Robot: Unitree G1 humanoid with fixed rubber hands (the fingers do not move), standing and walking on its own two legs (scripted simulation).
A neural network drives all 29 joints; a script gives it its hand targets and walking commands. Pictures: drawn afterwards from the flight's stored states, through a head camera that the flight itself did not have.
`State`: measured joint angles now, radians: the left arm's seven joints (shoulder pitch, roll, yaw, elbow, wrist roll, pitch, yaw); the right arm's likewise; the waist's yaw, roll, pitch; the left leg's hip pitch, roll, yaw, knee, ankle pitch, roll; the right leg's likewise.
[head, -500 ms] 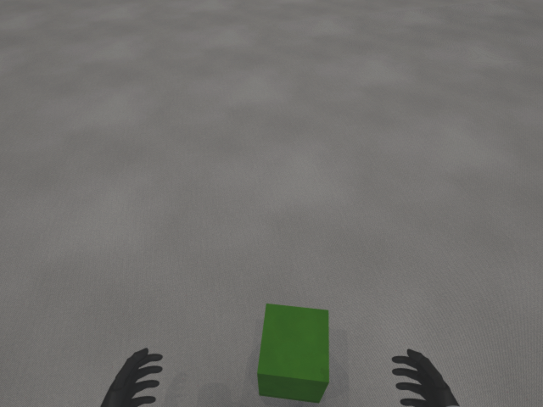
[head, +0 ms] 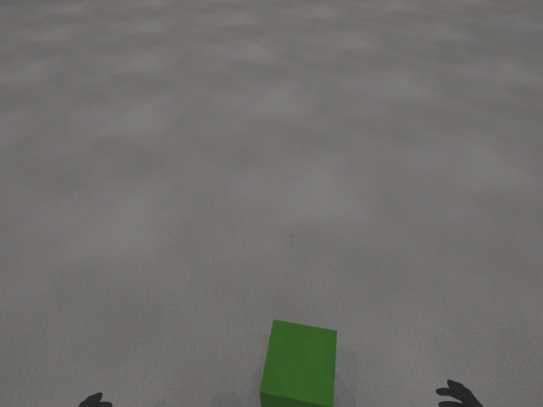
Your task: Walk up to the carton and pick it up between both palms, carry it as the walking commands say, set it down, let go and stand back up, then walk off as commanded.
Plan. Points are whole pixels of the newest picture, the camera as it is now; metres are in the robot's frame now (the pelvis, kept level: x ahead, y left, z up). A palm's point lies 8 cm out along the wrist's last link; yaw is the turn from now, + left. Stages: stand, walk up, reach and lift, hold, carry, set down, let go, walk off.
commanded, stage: stand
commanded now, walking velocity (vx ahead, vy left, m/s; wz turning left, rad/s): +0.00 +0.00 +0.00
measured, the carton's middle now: (298, 373) +0.39 -0.07 -0.65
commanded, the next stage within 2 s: walk off in 1.42 s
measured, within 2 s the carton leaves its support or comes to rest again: neither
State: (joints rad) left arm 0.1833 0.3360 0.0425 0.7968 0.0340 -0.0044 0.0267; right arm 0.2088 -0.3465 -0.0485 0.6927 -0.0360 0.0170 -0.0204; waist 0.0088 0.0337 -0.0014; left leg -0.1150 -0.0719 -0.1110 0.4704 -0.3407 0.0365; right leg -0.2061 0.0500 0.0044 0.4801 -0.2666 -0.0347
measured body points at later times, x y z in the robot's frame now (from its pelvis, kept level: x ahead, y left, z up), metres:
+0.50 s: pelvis +0.00 +0.00 +0.01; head -0.01 -0.01 +0.46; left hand +0.11 +0.31 -0.10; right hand +0.13 -0.30 -0.10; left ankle -0.06 +0.10 -0.74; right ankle -0.01 -0.10 -0.74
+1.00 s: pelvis -0.02 +0.00 +0.01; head -0.03 -0.01 +0.46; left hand +0.07 +0.32 -0.11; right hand +0.09 -0.31 -0.11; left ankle -0.06 +0.10 -0.74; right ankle -0.01 -0.10 -0.74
